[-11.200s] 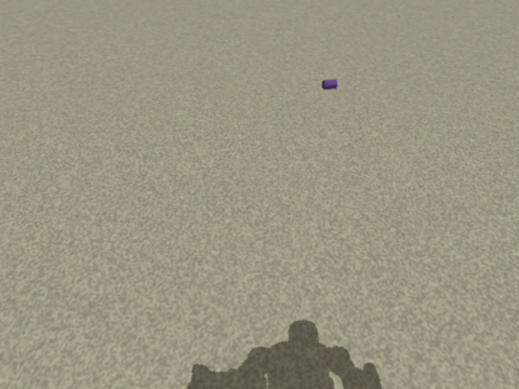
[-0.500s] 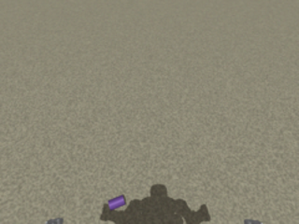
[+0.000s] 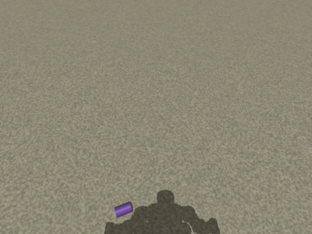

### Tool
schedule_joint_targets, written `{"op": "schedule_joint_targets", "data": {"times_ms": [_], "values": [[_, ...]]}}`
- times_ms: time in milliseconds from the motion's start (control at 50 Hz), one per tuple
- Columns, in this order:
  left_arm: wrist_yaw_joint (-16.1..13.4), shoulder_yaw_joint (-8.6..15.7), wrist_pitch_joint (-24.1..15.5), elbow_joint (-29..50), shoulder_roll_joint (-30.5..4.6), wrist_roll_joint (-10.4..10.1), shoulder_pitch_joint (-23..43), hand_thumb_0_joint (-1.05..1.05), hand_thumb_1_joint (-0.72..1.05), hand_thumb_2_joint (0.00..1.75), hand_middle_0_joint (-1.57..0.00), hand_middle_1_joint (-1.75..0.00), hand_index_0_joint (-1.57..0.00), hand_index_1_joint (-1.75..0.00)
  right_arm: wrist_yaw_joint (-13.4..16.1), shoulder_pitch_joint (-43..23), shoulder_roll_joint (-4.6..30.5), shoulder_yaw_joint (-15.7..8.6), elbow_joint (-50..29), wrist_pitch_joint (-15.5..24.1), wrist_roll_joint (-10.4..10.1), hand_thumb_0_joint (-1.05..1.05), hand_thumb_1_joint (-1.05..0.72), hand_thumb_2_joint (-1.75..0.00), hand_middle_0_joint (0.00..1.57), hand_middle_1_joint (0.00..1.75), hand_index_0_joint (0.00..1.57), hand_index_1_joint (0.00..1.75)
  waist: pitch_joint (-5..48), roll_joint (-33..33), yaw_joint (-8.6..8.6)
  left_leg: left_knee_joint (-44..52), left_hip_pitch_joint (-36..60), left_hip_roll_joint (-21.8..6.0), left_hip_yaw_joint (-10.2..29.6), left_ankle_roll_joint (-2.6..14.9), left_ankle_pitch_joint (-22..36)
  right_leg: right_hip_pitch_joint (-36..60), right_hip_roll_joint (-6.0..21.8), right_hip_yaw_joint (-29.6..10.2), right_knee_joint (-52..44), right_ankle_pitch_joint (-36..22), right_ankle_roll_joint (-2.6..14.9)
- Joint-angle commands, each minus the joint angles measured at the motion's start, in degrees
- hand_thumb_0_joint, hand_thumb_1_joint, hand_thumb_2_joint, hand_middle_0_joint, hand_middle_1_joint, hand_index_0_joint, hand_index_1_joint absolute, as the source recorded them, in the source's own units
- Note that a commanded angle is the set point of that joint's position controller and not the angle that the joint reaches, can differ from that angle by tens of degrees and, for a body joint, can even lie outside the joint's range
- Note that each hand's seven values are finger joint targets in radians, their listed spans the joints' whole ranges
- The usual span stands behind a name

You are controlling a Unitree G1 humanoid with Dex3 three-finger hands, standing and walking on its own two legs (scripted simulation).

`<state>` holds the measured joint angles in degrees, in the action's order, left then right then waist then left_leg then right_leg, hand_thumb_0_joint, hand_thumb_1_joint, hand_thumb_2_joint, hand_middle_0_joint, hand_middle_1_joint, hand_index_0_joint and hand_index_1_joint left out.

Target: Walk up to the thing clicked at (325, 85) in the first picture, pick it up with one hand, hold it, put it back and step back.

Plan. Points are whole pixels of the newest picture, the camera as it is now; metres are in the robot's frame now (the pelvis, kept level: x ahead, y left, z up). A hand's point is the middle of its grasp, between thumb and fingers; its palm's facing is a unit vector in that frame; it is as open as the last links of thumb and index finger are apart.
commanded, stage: walk up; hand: left
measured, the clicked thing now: (123, 209) +0.37 +0.21 -0.75
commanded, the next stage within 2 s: stand in 0.50 s
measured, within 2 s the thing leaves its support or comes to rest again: neither
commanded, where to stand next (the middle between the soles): +0.05 -0.02 m, yaw +0 degrees
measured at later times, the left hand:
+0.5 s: hand out of the picture +0.09 +0.25 -0.16, palm faces +0.02 -0.95 -0.32, open 7.4 cm
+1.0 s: hand out of the picture +0.08 +0.25 -0.16, palm faces +0.00 -0.94 -0.35, open 7.4 cm
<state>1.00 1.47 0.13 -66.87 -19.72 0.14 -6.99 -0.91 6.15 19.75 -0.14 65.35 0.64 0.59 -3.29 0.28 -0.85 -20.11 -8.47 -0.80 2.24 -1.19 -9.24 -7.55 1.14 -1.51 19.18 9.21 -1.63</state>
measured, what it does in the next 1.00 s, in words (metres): stands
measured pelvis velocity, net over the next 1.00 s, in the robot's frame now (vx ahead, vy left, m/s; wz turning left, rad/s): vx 0.02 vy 0.00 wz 0.01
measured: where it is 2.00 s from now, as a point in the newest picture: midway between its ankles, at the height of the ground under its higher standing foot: outside the picture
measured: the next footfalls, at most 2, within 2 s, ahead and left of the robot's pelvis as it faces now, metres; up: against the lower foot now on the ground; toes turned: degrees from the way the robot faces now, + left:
none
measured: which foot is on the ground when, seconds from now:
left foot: down 0.00-1.00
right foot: down 0.00-1.00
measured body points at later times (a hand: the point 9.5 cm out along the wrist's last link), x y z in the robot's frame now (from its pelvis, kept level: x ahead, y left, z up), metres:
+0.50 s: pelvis +0.01 +0.00 +0.00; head +0.02 +0.00 +0.45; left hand +0.09 +0.30 -0.13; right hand +0.10 -0.31 -0.13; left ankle +0.02 +0.13 -0.75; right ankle +0.02 -0.14 -0.75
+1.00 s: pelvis +0.02 +0.00 +0.00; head +0.03 +0.00 +0.45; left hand +0.08 +0.30 -0.13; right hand +0.10 -0.31 -0.13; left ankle +0.02 +0.13 -0.75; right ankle +0.02 -0.14 -0.75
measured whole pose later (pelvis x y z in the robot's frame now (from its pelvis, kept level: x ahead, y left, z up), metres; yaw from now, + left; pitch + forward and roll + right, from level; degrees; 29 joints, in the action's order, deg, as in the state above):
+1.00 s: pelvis +0.02 +0.00 +0.00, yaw +1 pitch -2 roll +0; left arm 0.4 0.6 -0.6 -65.0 -20.5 0.3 -6.6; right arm -0.8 6.3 20.6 0.3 64.4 0.3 0.8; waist -3.3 -0.2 -0.3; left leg -19.7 -7.3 -0.9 2.9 -1.5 -10.3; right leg -6.4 1.1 -0.8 19.4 10.9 -1.3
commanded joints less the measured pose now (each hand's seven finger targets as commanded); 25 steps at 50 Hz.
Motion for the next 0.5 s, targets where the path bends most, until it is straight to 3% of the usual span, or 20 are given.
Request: {"op": "schedule_joint_targets", "data": {"times_ms": [0, 100, 480], "values": [[-0.75, 1.8, -1.32, 4.02, -11.91, 0.15, 3.43, 0.0, 0.9, 0.9, -0.2, -0.3, -0.2, -0.3, 1.19, -3.33, 12.52, -2.44, -3.89, 1.51, -0.48, 0.0, -0.9, -0.9, 0.2, 0.3, 0.2, 0.3, 5.08, -0.64, 0.63, 4.39, 0.27, -5.93, 4.41, 2.31, 1.24, 0.87, 5.32, -3.94, -3.19, -2.16, 2.51], [-0.91, 1.83, -1.24, 3.86, -11.71, 0.06, 3.27, 0.0, 0.9, 0.9, -0.2, -0.3, -0.2, -0.3, 1.28, -3.49, 12.35, -2.49, -4.03, 1.43, -0.55, 0.0, -0.9, -0.9, 0.2, 0.3, 0.2, 0.3, 4.94, -0.26, 0.49, 3.74, 0.75, -5.91, 4.15, 2.27, 4.55, 1.11, 5.45, -3.63, -3.06, -4.2, 2.34], [-1.12, 1.8, -1.6, 4.86, -12.58, 0.61, 3.9, 0.0, 0.9, 0.9, -0.2, -0.3, -0.2, -0.3, 1.28, -3.42, 12.84, -2.42, -4.21, 1.08, 0.06, 0.0, -0.9, -0.9, 0.2, 0.3, 0.2, 0.3, 5.83, -0.72, 0.64, 3.35, 0.73, -5.85, 3.88, 2.09, 4.63, 3.15, 6.34, -3.61, -3.63, -4.59, 2.4]]}}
